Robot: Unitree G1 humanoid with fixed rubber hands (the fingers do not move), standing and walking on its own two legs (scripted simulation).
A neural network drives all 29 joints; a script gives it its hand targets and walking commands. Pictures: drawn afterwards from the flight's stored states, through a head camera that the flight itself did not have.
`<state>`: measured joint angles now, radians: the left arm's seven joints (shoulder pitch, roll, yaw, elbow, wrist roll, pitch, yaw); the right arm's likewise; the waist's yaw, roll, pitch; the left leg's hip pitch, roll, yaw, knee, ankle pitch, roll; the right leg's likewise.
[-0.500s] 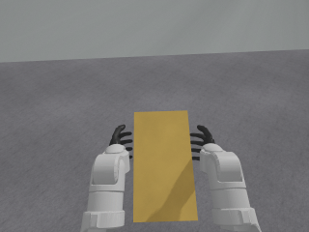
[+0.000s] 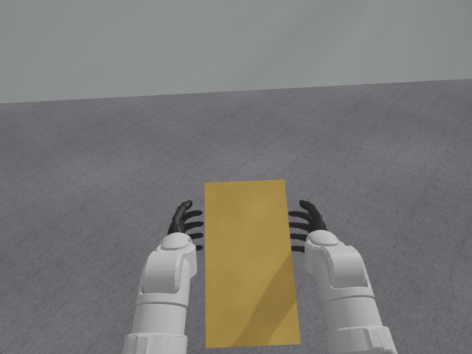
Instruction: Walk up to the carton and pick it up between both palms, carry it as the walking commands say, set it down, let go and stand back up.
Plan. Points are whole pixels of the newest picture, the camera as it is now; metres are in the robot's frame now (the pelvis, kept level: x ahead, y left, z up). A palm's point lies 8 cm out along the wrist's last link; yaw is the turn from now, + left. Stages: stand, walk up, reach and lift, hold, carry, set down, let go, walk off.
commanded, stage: carry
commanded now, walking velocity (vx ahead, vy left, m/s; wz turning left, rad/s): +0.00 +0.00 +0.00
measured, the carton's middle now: (247, 258) +0.33 +0.00 -0.03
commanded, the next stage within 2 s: hold in 0.44 s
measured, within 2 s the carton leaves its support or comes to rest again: neither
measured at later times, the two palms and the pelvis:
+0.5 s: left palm (185, 247) +0.31 +0.11 +0.05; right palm (318, 248) +0.30 -0.12 +0.04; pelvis +0.01 +0.00 +0.00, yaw -1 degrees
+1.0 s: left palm (170, 243) +0.30 +0.13 +0.07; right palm (309, 250) +0.29 -0.10 +0.06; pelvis -0.01 +0.03 +0.00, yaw -7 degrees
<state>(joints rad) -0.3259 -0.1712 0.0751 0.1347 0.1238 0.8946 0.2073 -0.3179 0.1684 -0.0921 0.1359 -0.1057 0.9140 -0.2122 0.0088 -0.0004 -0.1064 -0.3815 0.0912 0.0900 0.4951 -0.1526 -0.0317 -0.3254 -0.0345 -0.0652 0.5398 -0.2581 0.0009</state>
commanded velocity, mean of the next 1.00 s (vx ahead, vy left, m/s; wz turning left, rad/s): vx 0.00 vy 0.00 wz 0.00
